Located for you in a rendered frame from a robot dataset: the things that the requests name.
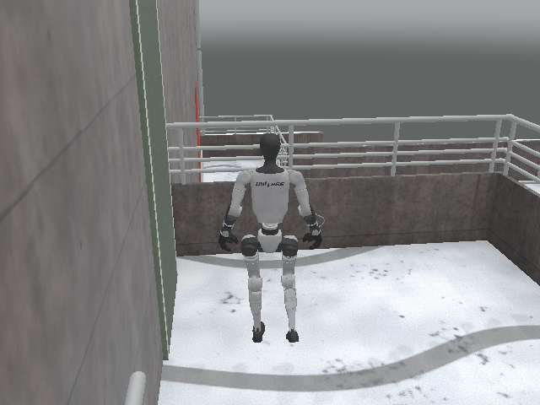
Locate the robot right forearm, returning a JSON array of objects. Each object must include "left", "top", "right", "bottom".
[{"left": 304, "top": 203, "right": 321, "bottom": 235}]

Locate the robot left forearm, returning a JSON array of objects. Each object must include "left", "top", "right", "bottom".
[{"left": 220, "top": 204, "right": 237, "bottom": 237}]

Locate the right robot shin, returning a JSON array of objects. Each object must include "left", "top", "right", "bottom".
[{"left": 283, "top": 274, "right": 297, "bottom": 332}]

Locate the left robot hand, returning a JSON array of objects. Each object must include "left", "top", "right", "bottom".
[{"left": 219, "top": 234, "right": 238, "bottom": 251}]

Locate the robot right upper arm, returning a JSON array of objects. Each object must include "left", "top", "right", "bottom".
[{"left": 288, "top": 170, "right": 312, "bottom": 217}]

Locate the robot left upper arm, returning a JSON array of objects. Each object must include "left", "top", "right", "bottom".
[{"left": 228, "top": 170, "right": 253, "bottom": 217}]

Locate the right robot hand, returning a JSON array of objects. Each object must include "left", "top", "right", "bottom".
[{"left": 303, "top": 232, "right": 322, "bottom": 250}]

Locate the left robot foot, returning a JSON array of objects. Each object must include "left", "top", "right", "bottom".
[{"left": 252, "top": 321, "right": 265, "bottom": 343}]

